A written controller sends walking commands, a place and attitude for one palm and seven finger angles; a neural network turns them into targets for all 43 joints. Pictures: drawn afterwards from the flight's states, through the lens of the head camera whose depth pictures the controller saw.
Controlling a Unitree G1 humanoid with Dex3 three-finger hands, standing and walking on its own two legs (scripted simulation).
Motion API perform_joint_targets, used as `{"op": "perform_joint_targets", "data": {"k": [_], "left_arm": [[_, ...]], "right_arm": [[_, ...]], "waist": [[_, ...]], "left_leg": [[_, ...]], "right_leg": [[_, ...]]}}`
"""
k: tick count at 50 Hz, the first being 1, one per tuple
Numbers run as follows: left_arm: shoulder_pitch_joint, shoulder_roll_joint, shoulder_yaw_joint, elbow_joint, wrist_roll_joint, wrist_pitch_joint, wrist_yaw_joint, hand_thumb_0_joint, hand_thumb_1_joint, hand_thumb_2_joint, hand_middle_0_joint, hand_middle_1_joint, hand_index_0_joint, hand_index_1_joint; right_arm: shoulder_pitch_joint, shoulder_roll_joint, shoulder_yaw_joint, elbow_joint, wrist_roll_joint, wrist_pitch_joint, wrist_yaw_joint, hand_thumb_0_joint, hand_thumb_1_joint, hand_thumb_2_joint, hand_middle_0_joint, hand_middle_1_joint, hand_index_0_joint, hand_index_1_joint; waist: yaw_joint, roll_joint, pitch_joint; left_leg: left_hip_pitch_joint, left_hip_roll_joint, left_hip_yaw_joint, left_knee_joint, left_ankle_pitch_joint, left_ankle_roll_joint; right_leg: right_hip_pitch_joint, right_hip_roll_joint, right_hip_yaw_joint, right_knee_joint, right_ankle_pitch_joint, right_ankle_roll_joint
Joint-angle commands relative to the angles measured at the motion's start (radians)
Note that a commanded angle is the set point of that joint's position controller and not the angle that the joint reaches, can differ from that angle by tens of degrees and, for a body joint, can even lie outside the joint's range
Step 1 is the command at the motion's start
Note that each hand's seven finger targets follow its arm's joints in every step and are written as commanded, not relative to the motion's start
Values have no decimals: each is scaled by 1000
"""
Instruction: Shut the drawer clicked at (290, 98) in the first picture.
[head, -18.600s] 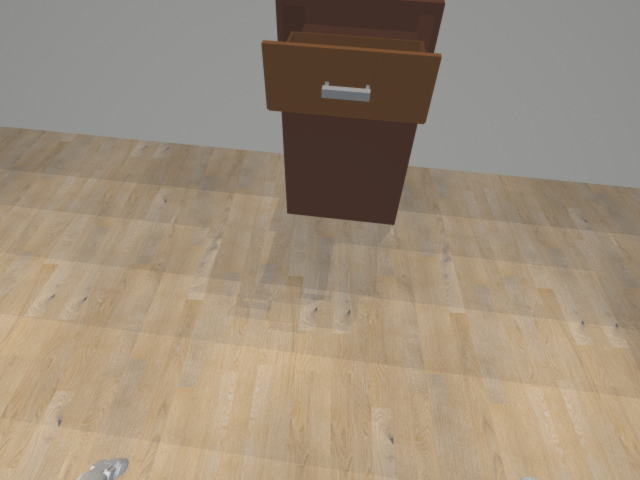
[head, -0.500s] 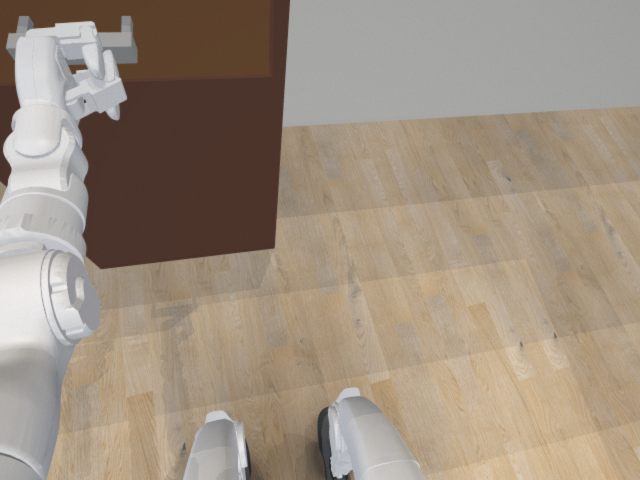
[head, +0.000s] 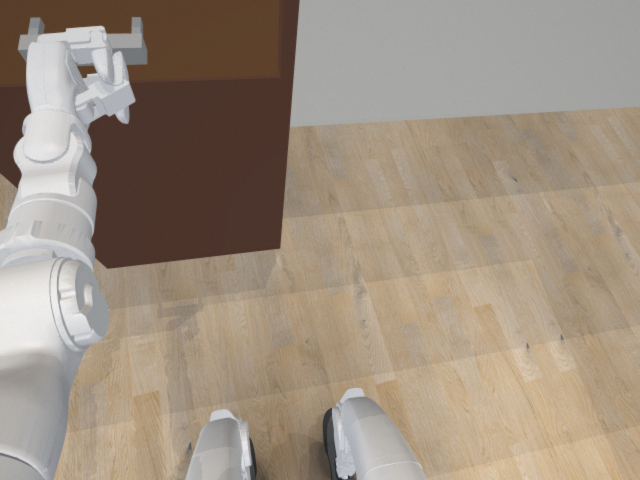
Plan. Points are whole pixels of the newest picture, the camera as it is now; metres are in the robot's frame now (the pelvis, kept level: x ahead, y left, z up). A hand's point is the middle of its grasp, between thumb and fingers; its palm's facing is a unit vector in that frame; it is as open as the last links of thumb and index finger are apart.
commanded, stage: pull the fist back off the drawer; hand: left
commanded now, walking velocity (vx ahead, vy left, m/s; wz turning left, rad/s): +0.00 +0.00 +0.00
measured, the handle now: (87, 37) +0.63 +0.20 +0.09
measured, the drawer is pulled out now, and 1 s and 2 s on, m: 0.00 0.00 0.00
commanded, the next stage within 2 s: draw the hand back to the body in 0.20 s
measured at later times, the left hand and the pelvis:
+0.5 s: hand (106, 95) +0.52 +0.16 +0.11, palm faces +0.06 -1.00 -0.05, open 3.1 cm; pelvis +0.06 -0.01 +0.04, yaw -2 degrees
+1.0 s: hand (2, 204) +0.36 +0.20 +0.18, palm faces +0.22 -0.95 -0.24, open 3.2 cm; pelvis +0.06 -0.02 +0.08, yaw +1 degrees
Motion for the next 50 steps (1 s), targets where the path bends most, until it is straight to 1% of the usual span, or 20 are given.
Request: {"op": "perform_joint_targets", "data": {"k": [1,5,8,13,15,16,18,20,21,24,26,31,34,36,40,41,42,43,48,50], "left_arm": [[-494,165,15,-268,-25,-67,24,0,900,900,-1400,-1600,-1400,-1600],[-358,121,20,-328,-44,-88,26,0,900,900,-1400,-1600,-1400,-1600],[-360,130,28,-350,-47,-91,31,0,900,900,-1400,-1600,-1400,-1600],[-275,146,57,-365,-42,-109,35,0,900,900,-1400,-1600,-1400,-1600],[-266,125,43,-373,-47,-115,30,0,900,900,-1400,-1600,-1400,-1600],[-191,157,84,-416,-51,-120,27,0,900,900,-1400,-1600,-1400,-1600],[-61,140,80,-538,-74,-122,13,0,900,900,-1400,-1600,-1400,-1600],[68,115,69,-668,-107,-106,-4,0,900,900,-1400,-1600,-1400,-1600],[148,110,74,-715,-123,-90,-12,0,900,900,-1400,-1600,-1400,-1600],[295,28,26,-798,-170,-28,-34,0,900,900,-1400,-1600,-1400,-1600],[373,1,10,-826,-194,10,-41,0,900,900,-1400,-1600,-1400,-1600],[486,-73,-57,-1024,-218,38,-51,0,900,900,-1400,-1600,-1400,-1600],[553,-100,-85,-1091,-225,51,-61,0,900,900,-1400,-1600,-1400,-1600],[567,-101,-94,-1122,-228,71,-66,0,900,900,-1400,-1600,-1400,-1600],[639,-69,-64,-1238,-243,110,-74,0,900,900,-1400,-1600,-1400,-1600],[686,3,-105,-1326,-125,131,29,0,900,900,-1400,-1600,-1400,-1600],[759,-44,-109,-1326,-116,156,84,0,900,900,-1400,-1600,-1400,-1600],[821,-79,-124,-1333,-116,178,108,0,900,900,-1400,-1600,-1400,-1600],[905,-61,-101,-1421,-87,231,177,0,900,900,-1400,-1600,-1400,-1600],[931,-62,-110,-1495,-80,238,186,0,900,900,-1400,-1600,-1400,-1600]], "right_arm": [[177,-194,-74,-50,7,6,-12,0,-900,-900,200,300,200,300],[171,-184,-84,-70,7,23,-2,0,-900,-900,200,300,200,300],[162,-179,-88,-66,14,38,-2,0,-900,-900,200,300,200,300],[154,-167,-93,-74,19,55,-3,0,-900,-900,200,300,200,300],[152,-161,-94,-73,20,61,-4,0,-900,-900,200,300,200,300],[150,-163,-100,-87,23,66,-2,0,-900,-900,200,300,200,300],[124,-156,-107,-126,35,74,1,0,-900,-900,200,300,200,300],[105,-144,-112,-154,48,71,3,0,-900,-900,200,300,200,300],[95,-138,-112,-164,56,70,3,0,-900,-900,200,300,200,300],[53,-126,-117,-181,81,61,-5,0,-900,-900,200,300,200,300],[30,-129,-114,-185,94,52,-13,0,-900,-900,200,300,200,300],[-32,-113,-114,-189,104,12,-28,0,-900,-900,200,300,200,300],[-82,-110,-107,-193,107,-15,-35,0,-900,-900,200,300,200,300],[-107,-112,-102,-194,108,-27,-40,0,-900,-900,200,300,200,300],[-179,-110,-90,-229,111,-59,-53,0,-900,-900,200,300,200,300],[-244,-95,-97,-238,106,-45,-67,0,-900,-900,200,300,200,300],[-256,-84,-90,-248,102,-42,-79,0,-900,-900,200,300,200,300],[-271,-80,-85,-255,102,-44,-85,0,-900,-900,200,300,200,300],[-320,-69,-66,-240,96,-37,-107,0,-900,-900,200,300,200,300],[-335,-69,-61,-235,92,-45,-110,0,-900,-900,200,300,200,300]], "waist": [[-30,157,-479],[13,158,-526],[3,106,-494],[33,84,-487],[29,86,-474],[69,97,-527],[112,123,-612],[140,159,-661],[154,129,-655],[150,1,-528],[149,-30,-432],[153,44,-367],[160,59,-307],[157,46,-279],[191,42,-274],[238,23,-279],[223,-20,-221],[228,-45,-178],[244,-57,-98],[248,-18,-91]], "left_leg": [[452,-19,-75,-188,130,5],[530,-17,-63,-190,267,-2],[490,-18,-44,-185,281,5],[478,-26,-19,-184,362,7],[486,-27,-14,-183,393,8],[517,-28,-10,-192,436,3],[608,-26,-3,-212,556,-3],[672,-25,9,-224,654,-4],[672,-22,12,-240,686,-4],[589,-24,43,-296,596,13],[574,-25,52,-334,548,14],[694,-23,50,-377,594,12],[720,-24,39,-403,549,6],[739,-27,31,-420,522,8],[759,-37,25,-458,449,5],[820,-48,37,-507,438,11],[815,-44,37,-535,400,10],[801,-43,37,-550,375,9],[862,-41,45,-625,370,15],[904,-40,45,-645,390,15]], "right_leg": [[151,55,7,-132,30,-42],[204,60,1,-132,107,-46],[250,63,11,-146,140,-37],[332,62,23,-142,242,-37],[342,61,26,-140,282,-36],[387,61,24,-137,314,-39],[464,63,26,-147,399,-42],[540,64,31,-165,488,-42],[584,62,33,-178,531,-40],[696,60,35,-229,588,-31],[713,58,31,-256,577,-28],[716,52,23,-301,563,-28],[708,47,14,-320,510,-31],[712,47,12,-332,490,-33],[766,37,10,-351,445,-39],[814,14,43,-405,402,-47],[812,13,34,-430,376,-44],[813,10,32,-442,356,-41],[890,9,35,-512,353,-40],[911,10,39,-539,356,-42]]}}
